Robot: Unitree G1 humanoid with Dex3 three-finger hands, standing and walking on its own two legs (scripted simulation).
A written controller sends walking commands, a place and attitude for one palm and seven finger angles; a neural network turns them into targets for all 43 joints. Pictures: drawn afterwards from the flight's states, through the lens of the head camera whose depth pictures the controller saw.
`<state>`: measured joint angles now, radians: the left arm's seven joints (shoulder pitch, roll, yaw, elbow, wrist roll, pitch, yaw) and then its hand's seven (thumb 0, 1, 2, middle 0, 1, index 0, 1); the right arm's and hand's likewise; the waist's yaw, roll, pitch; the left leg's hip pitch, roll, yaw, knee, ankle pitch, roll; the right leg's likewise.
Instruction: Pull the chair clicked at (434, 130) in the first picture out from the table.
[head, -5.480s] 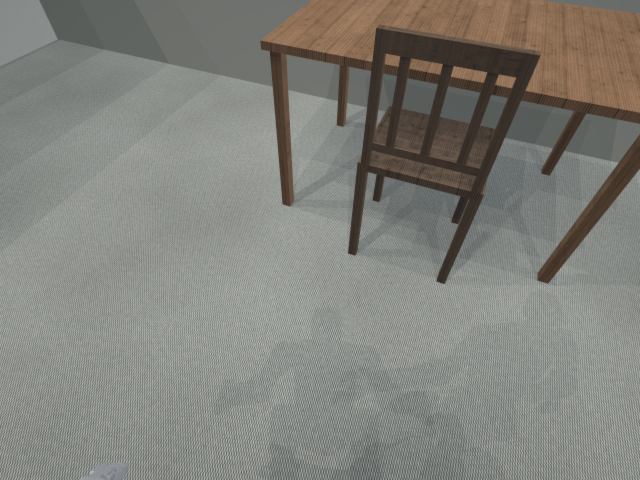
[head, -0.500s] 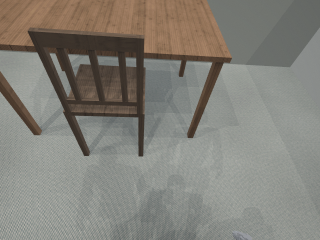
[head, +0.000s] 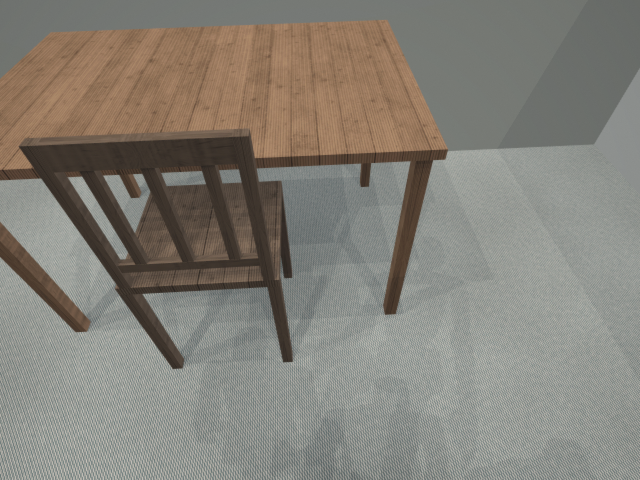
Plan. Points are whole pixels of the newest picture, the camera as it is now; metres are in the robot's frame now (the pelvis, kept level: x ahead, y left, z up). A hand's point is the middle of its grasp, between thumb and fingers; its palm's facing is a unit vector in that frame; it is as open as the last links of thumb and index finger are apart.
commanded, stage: take the last steps up to it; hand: left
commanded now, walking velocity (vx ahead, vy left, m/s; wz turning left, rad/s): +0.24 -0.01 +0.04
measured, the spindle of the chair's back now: (171, 217) +0.61 +0.33 -0.08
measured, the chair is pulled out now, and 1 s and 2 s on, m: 0.00 0.00 0.00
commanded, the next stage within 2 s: come to a stop and stand still in 0.26 s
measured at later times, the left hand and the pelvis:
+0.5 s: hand out of the picture +0.09 +0.19 -0.18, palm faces +0.08 -0.99 -0.13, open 7.4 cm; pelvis +0.15 +0.04 +0.00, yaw -1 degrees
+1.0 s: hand (220, 439) +0.21 +0.16 -0.14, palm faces +0.02 -0.96 -0.28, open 7.3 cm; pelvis +0.15 -0.02 +0.01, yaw -1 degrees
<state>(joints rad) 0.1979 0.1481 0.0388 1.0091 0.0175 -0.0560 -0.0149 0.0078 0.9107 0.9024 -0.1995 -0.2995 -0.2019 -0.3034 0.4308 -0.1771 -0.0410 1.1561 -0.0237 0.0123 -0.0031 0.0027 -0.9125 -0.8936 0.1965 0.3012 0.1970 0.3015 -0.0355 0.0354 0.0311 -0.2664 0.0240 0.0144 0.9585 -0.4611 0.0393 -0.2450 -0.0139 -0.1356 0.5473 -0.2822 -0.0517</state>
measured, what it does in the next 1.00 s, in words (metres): walks ahead: left foot, then right foot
